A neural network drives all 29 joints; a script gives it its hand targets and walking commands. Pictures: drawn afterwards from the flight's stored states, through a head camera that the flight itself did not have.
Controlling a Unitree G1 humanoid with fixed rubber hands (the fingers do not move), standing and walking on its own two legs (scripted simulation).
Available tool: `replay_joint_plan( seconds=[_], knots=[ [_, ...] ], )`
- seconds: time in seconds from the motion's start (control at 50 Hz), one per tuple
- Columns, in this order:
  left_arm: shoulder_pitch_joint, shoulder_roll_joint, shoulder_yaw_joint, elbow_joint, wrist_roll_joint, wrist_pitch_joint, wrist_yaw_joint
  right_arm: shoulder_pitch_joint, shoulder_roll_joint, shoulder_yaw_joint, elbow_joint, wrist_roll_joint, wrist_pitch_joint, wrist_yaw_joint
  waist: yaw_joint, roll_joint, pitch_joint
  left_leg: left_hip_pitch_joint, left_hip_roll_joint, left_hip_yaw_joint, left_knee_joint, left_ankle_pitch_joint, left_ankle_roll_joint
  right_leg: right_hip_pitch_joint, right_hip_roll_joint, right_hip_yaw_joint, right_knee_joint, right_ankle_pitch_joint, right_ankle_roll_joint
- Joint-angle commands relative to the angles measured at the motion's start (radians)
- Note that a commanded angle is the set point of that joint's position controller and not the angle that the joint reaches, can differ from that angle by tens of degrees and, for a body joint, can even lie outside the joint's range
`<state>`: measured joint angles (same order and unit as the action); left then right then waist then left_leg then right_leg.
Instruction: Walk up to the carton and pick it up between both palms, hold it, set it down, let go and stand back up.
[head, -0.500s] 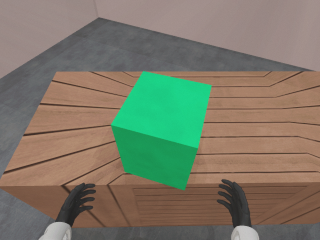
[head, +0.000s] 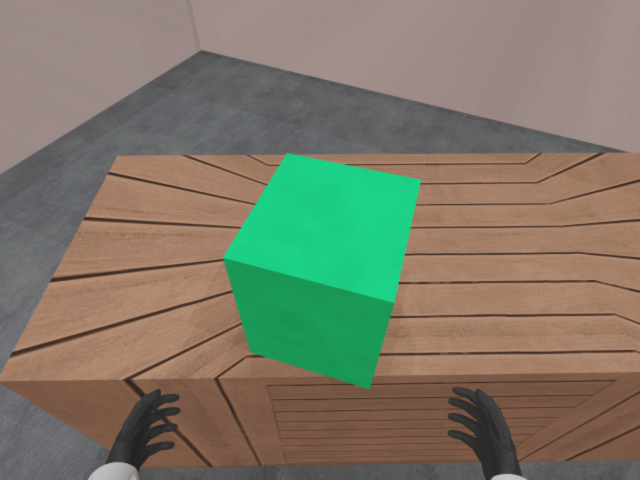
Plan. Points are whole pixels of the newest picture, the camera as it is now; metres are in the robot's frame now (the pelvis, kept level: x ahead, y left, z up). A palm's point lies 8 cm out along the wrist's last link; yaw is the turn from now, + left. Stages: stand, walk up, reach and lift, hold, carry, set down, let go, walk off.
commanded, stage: set down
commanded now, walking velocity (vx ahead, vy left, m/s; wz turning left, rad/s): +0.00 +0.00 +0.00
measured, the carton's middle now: (328, 273) +0.42 -0.03 +0.00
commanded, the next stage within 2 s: let go in 0.56 s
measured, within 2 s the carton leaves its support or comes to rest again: neither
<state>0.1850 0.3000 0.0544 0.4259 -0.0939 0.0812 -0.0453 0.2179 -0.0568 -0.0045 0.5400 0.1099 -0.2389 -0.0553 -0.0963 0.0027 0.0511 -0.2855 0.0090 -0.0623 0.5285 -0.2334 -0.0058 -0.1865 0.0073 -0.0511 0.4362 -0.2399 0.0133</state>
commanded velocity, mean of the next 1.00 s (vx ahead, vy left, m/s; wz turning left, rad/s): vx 0.00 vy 0.00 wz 0.00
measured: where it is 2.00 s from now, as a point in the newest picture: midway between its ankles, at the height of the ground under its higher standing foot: outside the picture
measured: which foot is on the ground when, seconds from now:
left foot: down 0.00-1.00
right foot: down 0.00-1.00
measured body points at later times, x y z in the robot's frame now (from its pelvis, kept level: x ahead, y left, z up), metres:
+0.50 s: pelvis +0.00 +0.00 +0.00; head +0.02 +0.00 +0.45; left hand +0.20 +0.24 -0.08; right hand +0.15 -0.22 -0.08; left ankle +0.03 +0.12 -0.74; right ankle +0.00 -0.13 -0.74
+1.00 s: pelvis +0.00 +0.00 +0.00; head +0.02 +0.00 +0.45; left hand +0.20 +0.24 -0.08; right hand +0.14 -0.22 -0.09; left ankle +0.03 +0.12 -0.74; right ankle +0.00 -0.13 -0.74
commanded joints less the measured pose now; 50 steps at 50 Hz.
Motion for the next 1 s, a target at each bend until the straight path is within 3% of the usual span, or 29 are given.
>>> replay_joint_plan(
  seconds=[0.0, 0.04, 0.06, 0.08, 0.1, 0.12, 0.14, 0.16, 0.2, 0.22, 0.28, 0.3, 0.32, 0.34, 0.38, 0.42, 0.48, 0.56, 0.58, 0.62, 0.64, 0.68, 0.7, 0.74, 0.76, 0.78, 0.9, 0.94, 0.98],
  knots=[
    [-0.011, 0.067, -0.009, -0.093, 0.036, -0.023, 0.004, -0.060, -0.174, -0.023, -0.108, -0.099, -0.023, 0.016, 0.121, 0.052, -0.162, 0.332, 0.010, 0.121, -0.165, 0.189, -0.028, 0.020, 0.031, -0.014, -0.115, 0.079, -0.036],
    [0.014, 0.031, -0.029, -0.048, 0.041, -0.015, 0.012, -0.061, -0.188, -0.027, -0.081, -0.087, -0.030, 0.032, 0.117, 0.087, -0.148, 0.319, 0.008, 0.123, -0.178, 0.192, -0.032, -0.006, 0.040, -0.020, -0.110, 0.065, -0.046],
    [0.014, 0.025, -0.032, 0.015, 0.072, -0.002, 0.004, -0.037, -0.211, -0.020, 0.010, -0.085, -0.008, 0.038, 0.105, 0.105, -0.105, 0.338, 0.004, 0.117, -0.179, 0.204, -0.043, 0.009, 0.032, -0.017, -0.115, 0.093, -0.047],
    [0.010, -0.004, -0.036, 0.048, 0.090, 0.012, 0.009, -0.071, -0.234, -0.025, 0.035, -0.109, 0.005, 0.048, 0.123, 0.096, -0.091, 0.342, 0.010, 0.129, -0.195, 0.180, -0.044, -0.020, 0.049, -0.037, -0.116, 0.044, -0.045],
    [0.020, 0.006, -0.011, 0.036, 0.088, 0.012, 0.010, -0.067, -0.236, -0.019, 0.021, -0.108, -0.005, 0.049, 0.139, 0.088, -0.093, 0.326, 0.014, 0.119, -0.184, 0.188, -0.041, -0.021, 0.049, -0.036, -0.114, 0.030, -0.060],
    [-0.008, -0.004, -0.033, -0.002, 0.082, 0.004, 0.023, -0.085, -0.241, -0.051, 0.000, -0.125, 0.002, 0.055, 0.122, 0.116, -0.095, 0.321, 0.013, 0.127, -0.201, 0.148, -0.048, -0.024, 0.048, -0.044, -0.110, 0.002, -0.055],
    [-0.002, 0.034, -0.013, -0.066, 0.065, -0.006, 0.019, -0.079, -0.217, -0.043, -0.043, -0.115, -0.016, 0.045, 0.118, 0.086, -0.125, 0.324, 0.012, 0.128, -0.185, 0.189, -0.045, -0.005, 0.042, -0.037, -0.104, 0.056, -0.043],
    [-0.021, 0.015, -0.024, -0.034, 0.073, 0.002, 0.031, -0.101, -0.244, -0.047, 0.000, -0.110, -0.010, 0.058, 0.125, 0.122, -0.098, 0.315, 0.015, 0.117, -0.185, 0.177, -0.051, -0.015, 0.050, -0.040, -0.101, 0.040, -0.055],
    [-0.010, -0.002, -0.032, -0.037, 0.069, -0.006, 0.042, -0.087, -0.240, -0.064, 0.010, -0.134, -0.016, 0.063, 0.124, 0.104, -0.153, 0.327, 0.015, 0.121, -0.182, 0.175, -0.044, -0.011, 0.055, -0.043, -0.096, 0.035, -0.053],
    [-0.013, 0.003, -0.020, -0.055, 0.072, -0.010, 0.048, -0.075, -0.246, -0.061, -0.013, -0.132, -0.022, 0.066, 0.145, 0.097, -0.165, 0.318, 0.015, 0.121, -0.179, 0.190, -0.045, 0.008, 0.055, -0.041, -0.090, 0.069, -0.054],
    [-0.009, 0.002, -0.038, -0.014, 0.056, -0.013, 0.044, -0.100, -0.243, -0.065, -0.011, -0.128, -0.027, 0.072, 0.118, 0.073, -0.141, 0.319, 0.009, 0.121, -0.174, 0.209, -0.046, -0.018, 0.045, -0.025, -0.107, 0.073, -0.050],
    [0.000, -0.016, -0.042, -0.005, 0.073, -0.009, 0.054, -0.095, -0.261, -0.065, 0.049, -0.121, -0.021, 0.080, 0.118, 0.106, -0.137, 0.325, 0.013, 0.123, -0.180, 0.208, -0.053, -0.024, 0.054, -0.040, -0.094, 0.074, -0.052],
    [-0.002, 0.004, -0.024, -0.061, 0.074, -0.020, 0.059, -0.076, -0.234, -0.063, -0.001, -0.119, -0.028, 0.076, 0.128, 0.116, -0.155, 0.328, 0.005, 0.129, -0.170, 0.199, -0.052, -0.019, 0.043, -0.025, -0.098, 0.076, -0.046],
    [-0.009, 0.023, -0.019, -0.028, 0.055, -0.016, 0.048, -0.092, -0.231, -0.043, -0.016, -0.121, -0.027, 0.067, 0.109, 0.037, -0.120, 0.316, 0.000, 0.123, -0.172, 0.186, -0.023, -0.025, 0.041, -0.015, -0.114, 0.071, -0.038],
    [-0.018, -0.011, -0.017, 0.011, 0.092, -0.001, 0.059, -0.114, -0.266, -0.051, 0.062, -0.132, -0.009, 0.081, 0.134, 0.105, -0.108, 0.312, 0.004, 0.126, -0.191, 0.178, -0.049, -0.005, 0.054, -0.038, -0.094, 0.041, -0.050],
    [-0.001, -0.008, -0.033, 0.002, 0.082, -0.002, 0.057, -0.092, -0.265, -0.064, 0.049, -0.133, -0.002, 0.080, 0.116, 0.097, -0.111, 0.323, 0.013, 0.119, -0.187, 0.181, -0.045, -0.020, 0.049, -0.024, -0.111, 0.046, -0.052],
    [0.009, -0.030, -0.025, 0.033, 0.098, 0.011, 0.064, -0.112, -0.275, -0.065, 0.052, -0.134, -0.008, 0.086, 0.127, 0.100, -0.117, 0.306, -0.001, 0.134, -0.191, 0.159, -0.046, -0.001, 0.051, -0.041, -0.099, 0.025, -0.052],
    [-0.024, -0.003, -0.019, 0.002, 0.102, 0.004, 0.066, -0.123, -0.270, -0.056, 0.066, -0.136, -0.010, 0.094, 0.119, 0.070, -0.118, 0.312, 0.001, 0.120, -0.166, 0.207, -0.041, -0.022, 0.050, -0.030, -0.107, 0.085, -0.044],
    [0.010, -0.003, -0.020, -0.027, 0.073, -0.007, 0.058, -0.090, -0.246, -0.050, -0.007, -0.137, -0.019, 0.080, 0.127, 0.056, -0.111, 0.315, -0.005, 0.135, -0.160, 0.224, -0.029, -0.003, 0.040, -0.015, -0.111, 0.128, -0.040],
    [-0.004, -0.020, -0.020, -0.001, 0.094, 0.000, 0.065, -0.099, -0.263, -0.052, 0.050, -0.146, -0.006, 0.088, 0.131, 0.083, -0.128, 0.302, -0.001, 0.135, -0.165, 0.205, -0.033, -0.007, 0.039, -0.018, -0.097, 0.101, -0.035],
    [-0.012, -0.014, -0.011, 0.027, 0.081, -0.006, 0.059, -0.105, -0.258, -0.052, 0.033, -0.142, -0.016, 0.080, 0.123, 0.027, -0.154, 0.311, -0.005, 0.127, -0.161, 0.190, -0.029, 0.010, 0.040, -0.023, -0.107, 0.094, -0.032],
    [-0.012, 0.013, -0.016, 0.009, 0.084, -0.004, 0.061, -0.117, -0.265, -0.043, 0.048, -0.137, -0.013, 0.088, 0.114, 0.083, -0.137, 0.329, 0.000, 0.127, -0.153, 0.222, -0.030, -0.008, 0.032, -0.014, -0.106, 0.116, -0.039],
    [0.007, -0.024, -0.021, 0.041, 0.091, -0.004, 0.069, -0.129, -0.284, -0.064, 0.042, -0.144, -0.023, 0.097, 0.139, 0.066, -0.135, 0.322, 0.002, 0.122, -0.163, 0.246, -0.037, -0.012, 0.048, -0.033, -0.092, 0.120, -0.047],
    [-0.005, -0.022, -0.018, 0.037, 0.092, -0.003, 0.060, -0.113, -0.275, -0.046, 0.065, -0.140, -0.018, 0.090, 0.131, 0.059, -0.132, 0.325, -0.001, 0.124, -0.148, 0.259, -0.038, 0.015, 0.047, -0.027, -0.094, 0.147, -0.045],
    [0.013, -0.039, -0.021, 0.045, 0.103, 0.003, 0.062, -0.102, -0.289, -0.054, 0.092, -0.134, -0.011, 0.102, 0.129, 0.092, -0.120, 0.328, 0.003, 0.126, -0.169, 0.270, -0.052, 0.012, 0.054, -0.033, -0.087, 0.137, -0.049],
    [0.009, -0.026, -0.026, 0.042, 0.086, -0.002, 0.056, -0.107, -0.280, -0.053, 0.093, -0.135, -0.013, 0.094, 0.115, 0.068, -0.118, 0.345, 0.003, 0.122, -0.156, 0.258, -0.039, -0.009, 0.046, -0.020, -0.102, 0.136, -0.043],
    [0.005, -0.013, -0.014, -0.018, 0.102, -0.001, 0.083, -0.124, -0.284, -0.063, 0.049, -0.139, -0.029, 0.110, 0.131, 0.107, -0.165, 0.341, -0.001, 0.128, -0.147, 0.269, -0.044, 0.010, 0.049, -0.030, -0.085, 0.146, -0.045],
    [0.014, -0.009, -0.018, 0.006, 0.076, -0.011, 0.069, -0.128, -0.291, -0.072, 0.014, -0.153, -0.028, 0.093, 0.131, 0.042, -0.122, 0.304, -0.006, 0.146, -0.147, 0.250, -0.027, 0.003, 0.043, -0.012, -0.103, 0.136, -0.036],
    [-0.003, -0.020, -0.029, 0.032, 0.111, 0.002, 0.075, -0.125, -0.294, -0.062, 0.100, -0.149, -0.012, 0.100, 0.127, 0.087, -0.120, 0.324, -0.001, 0.123, -0.153, 0.226, -0.036, -0.008, 0.041, -0.030, -0.097, 0.122, -0.042]
  ],
)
